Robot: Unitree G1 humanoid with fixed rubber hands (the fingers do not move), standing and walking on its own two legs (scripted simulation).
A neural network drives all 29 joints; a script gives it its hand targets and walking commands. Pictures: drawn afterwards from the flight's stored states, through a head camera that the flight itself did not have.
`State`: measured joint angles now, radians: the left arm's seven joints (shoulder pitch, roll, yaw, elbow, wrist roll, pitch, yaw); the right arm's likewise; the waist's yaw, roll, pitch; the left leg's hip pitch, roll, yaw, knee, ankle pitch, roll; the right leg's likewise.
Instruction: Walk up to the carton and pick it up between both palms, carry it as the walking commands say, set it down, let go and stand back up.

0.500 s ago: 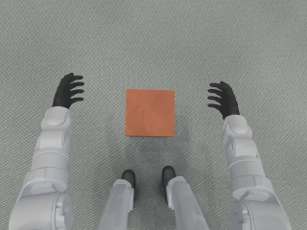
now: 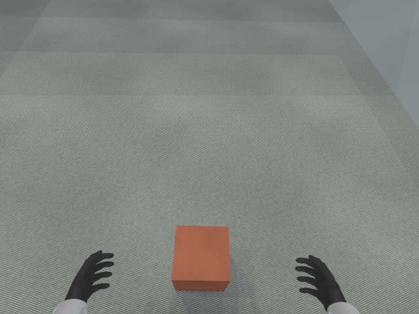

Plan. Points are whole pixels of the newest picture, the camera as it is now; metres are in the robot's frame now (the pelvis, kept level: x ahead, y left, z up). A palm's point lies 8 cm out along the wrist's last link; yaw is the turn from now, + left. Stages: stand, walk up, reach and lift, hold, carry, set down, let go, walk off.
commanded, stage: let go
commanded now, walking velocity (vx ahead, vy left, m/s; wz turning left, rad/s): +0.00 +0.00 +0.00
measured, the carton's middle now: (201, 259) +0.39 -0.01 -0.65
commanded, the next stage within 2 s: stand in 0.48 s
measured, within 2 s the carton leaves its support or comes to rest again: neither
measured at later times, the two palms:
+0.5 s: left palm out of the picture +0.16 +0.23 -0.06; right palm (337, 313) +0.15 -0.24 -0.07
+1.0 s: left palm out of the picture +0.13 +0.29 -0.08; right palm out of the picture +0.13 -0.29 -0.09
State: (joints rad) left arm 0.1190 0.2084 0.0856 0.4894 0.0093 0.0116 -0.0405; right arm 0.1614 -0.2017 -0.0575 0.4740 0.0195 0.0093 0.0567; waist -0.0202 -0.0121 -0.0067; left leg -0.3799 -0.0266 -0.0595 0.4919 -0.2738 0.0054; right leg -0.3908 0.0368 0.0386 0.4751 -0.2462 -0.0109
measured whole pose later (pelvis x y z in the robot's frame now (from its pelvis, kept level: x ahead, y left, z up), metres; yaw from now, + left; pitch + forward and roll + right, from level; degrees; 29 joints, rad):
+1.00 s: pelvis +0.01 +0.00 +0.00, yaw +0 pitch -1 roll +0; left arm 0.18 0.34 0.03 0.79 0.04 0.01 0.02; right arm 0.17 -0.34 -0.03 0.80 -0.04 0.01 -0.02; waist 0.00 0.01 0.00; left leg -0.14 -0.02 -0.05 0.45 -0.30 0.01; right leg -0.16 0.03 0.03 0.45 -0.28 -0.01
